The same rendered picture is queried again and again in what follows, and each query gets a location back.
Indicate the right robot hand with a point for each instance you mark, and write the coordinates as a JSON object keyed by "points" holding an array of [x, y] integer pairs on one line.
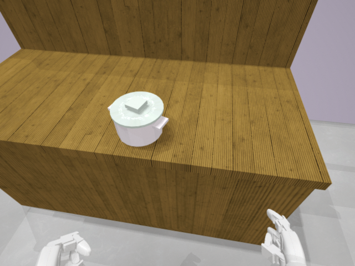
{"points": [[287, 248]]}

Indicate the knob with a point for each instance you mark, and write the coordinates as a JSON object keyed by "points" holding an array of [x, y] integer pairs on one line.
{"points": [[136, 104]]}

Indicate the pot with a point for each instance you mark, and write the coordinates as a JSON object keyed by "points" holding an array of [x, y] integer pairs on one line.
{"points": [[141, 136]]}

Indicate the table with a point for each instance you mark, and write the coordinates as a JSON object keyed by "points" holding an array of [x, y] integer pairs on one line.
{"points": [[238, 141]]}

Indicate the left robot hand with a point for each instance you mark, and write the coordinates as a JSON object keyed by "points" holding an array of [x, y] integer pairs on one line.
{"points": [[50, 255]]}

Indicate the lid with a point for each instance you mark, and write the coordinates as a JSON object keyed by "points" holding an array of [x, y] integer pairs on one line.
{"points": [[127, 118]]}

